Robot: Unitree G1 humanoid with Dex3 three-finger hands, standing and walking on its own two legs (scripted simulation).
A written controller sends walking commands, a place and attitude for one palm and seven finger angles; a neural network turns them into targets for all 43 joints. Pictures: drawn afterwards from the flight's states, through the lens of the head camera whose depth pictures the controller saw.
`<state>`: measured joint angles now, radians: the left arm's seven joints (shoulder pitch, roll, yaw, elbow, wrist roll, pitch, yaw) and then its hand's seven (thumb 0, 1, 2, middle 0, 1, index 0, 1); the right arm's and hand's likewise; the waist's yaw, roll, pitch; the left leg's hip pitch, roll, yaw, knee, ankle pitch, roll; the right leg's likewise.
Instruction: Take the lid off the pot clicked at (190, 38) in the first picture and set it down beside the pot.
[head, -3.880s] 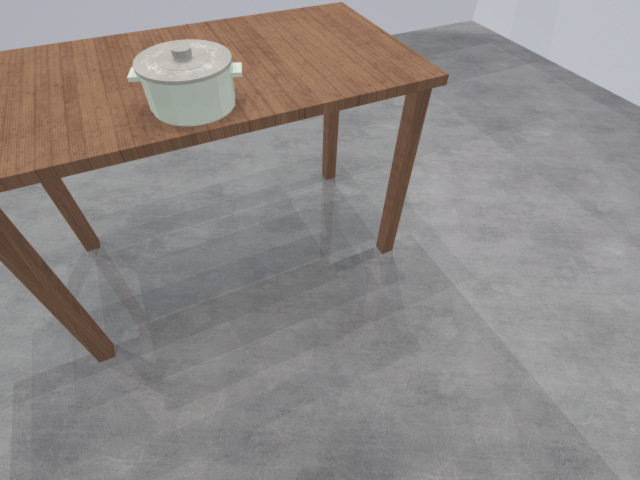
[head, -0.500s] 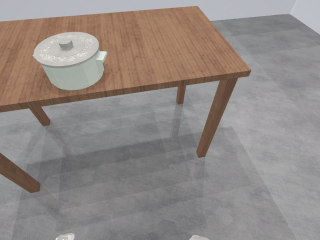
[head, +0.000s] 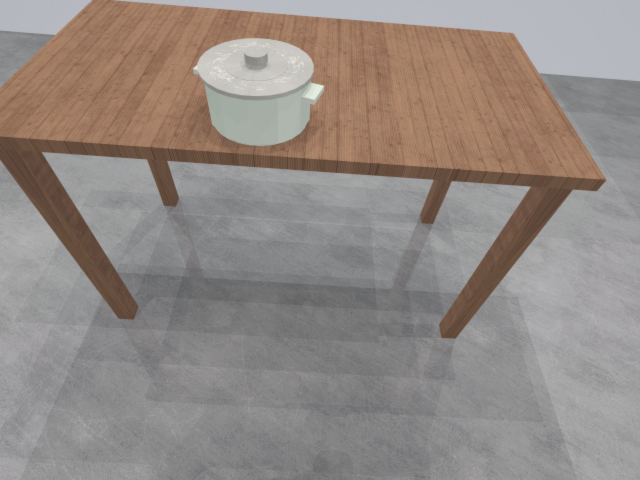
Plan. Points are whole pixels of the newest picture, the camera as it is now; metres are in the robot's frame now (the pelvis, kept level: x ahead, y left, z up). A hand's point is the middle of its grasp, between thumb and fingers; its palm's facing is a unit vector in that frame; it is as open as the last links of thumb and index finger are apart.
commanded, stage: take the last steps up to it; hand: left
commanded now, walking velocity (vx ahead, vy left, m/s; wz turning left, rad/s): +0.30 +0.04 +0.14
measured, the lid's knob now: (255, 56) +0.75 +0.18 +0.13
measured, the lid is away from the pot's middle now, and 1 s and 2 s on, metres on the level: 0.00 0.00 0.00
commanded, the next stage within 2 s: come to a stop and stand still in 0.76 s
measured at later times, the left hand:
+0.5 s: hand out of the picture +0.12 +0.16 -0.15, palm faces +0.13 -0.97 -0.22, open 7.3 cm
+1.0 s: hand (177, 413) +0.22 +0.23 -0.17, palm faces +0.14 -0.97 -0.20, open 7.3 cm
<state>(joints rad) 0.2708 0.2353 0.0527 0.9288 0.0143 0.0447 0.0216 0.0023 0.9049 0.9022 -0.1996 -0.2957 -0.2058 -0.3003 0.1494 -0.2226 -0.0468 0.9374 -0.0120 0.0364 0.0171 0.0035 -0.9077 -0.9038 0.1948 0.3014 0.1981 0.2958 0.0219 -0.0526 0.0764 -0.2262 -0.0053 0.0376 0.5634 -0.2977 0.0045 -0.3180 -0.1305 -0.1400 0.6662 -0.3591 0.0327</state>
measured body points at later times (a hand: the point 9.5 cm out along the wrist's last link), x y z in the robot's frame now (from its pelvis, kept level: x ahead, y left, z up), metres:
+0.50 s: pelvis +0.09 -0.02 +0.01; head +0.11 -0.04 +0.46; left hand +0.11 +0.21 -0.13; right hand +0.07 -0.26 -0.16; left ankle +0.03 +0.10 -0.65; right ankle +0.11 -0.11 -0.73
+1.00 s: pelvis +0.25 +0.05 +0.01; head +0.29 +0.07 +0.46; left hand +0.22 +0.28 -0.16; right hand +0.37 -0.16 -0.13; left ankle +0.28 +0.15 -0.73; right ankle +0.21 -0.08 -0.67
